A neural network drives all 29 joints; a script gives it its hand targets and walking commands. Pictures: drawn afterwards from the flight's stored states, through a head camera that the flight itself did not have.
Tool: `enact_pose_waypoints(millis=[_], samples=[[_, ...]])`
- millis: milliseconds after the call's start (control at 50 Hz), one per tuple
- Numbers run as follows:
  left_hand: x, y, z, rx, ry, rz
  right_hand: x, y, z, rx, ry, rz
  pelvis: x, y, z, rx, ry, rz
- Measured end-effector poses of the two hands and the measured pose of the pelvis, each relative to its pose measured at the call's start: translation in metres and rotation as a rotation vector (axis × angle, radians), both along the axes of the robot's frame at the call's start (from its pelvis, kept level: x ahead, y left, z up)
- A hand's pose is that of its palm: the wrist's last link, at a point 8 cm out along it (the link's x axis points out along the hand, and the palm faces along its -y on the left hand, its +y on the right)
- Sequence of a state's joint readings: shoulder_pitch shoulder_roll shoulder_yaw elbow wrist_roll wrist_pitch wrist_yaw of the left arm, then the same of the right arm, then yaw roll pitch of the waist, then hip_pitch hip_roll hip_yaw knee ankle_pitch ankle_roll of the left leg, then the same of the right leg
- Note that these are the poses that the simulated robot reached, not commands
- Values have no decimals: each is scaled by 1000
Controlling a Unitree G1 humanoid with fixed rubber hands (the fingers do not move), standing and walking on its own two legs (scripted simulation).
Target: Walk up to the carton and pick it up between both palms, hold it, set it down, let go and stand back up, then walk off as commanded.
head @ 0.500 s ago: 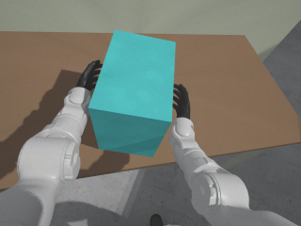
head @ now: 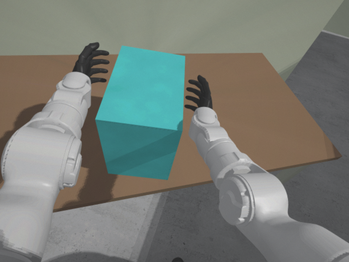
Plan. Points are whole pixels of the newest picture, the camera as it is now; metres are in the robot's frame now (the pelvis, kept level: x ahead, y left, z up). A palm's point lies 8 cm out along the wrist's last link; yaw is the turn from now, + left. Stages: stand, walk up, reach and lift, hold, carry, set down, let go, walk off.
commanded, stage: set down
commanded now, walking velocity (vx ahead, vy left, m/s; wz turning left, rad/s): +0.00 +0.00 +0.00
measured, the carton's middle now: (145, 115) +0.50 -0.02 +0.00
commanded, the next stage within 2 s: none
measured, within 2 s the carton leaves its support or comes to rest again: neither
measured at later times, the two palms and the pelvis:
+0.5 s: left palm (77, 73) +0.50 +0.12 +0.15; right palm (203, 103) +0.41 -0.13 +0.13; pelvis +0.00 +0.00 +0.00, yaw +0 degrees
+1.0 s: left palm (64, 87) +0.44 +0.14 +0.16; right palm (207, 114) +0.37 -0.13 +0.14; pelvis -0.03 +0.00 +0.00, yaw +0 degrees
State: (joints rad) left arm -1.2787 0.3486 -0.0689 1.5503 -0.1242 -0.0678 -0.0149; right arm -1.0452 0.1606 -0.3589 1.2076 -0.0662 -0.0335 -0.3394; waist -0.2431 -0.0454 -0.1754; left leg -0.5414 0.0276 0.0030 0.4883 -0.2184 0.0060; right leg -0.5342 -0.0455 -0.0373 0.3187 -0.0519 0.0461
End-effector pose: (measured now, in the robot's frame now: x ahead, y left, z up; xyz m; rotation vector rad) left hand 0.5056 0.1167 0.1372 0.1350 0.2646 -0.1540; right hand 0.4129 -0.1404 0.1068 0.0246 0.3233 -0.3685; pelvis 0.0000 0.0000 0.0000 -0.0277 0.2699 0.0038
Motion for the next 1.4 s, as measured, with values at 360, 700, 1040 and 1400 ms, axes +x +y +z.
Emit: enact_pose_waypoints(millis=[360,700,1040,1400], samples=[[0,6,12,-15,23,23,2,3,17,2,-12,-20,0,0,0,0,0,0],[-36,21,24,-60,44,39,-24,10,33,7,-78,-28,-14,-2,1,3,-65,2],[-62,28,19,3,64,33,-44,14,32,-11,-48,-19,-28,-3,1,5,-112,3],[-103,74,-51,-38,91,78,-84,16,-43,29,-40,-53,-26,-3,2,4,-132,3]])
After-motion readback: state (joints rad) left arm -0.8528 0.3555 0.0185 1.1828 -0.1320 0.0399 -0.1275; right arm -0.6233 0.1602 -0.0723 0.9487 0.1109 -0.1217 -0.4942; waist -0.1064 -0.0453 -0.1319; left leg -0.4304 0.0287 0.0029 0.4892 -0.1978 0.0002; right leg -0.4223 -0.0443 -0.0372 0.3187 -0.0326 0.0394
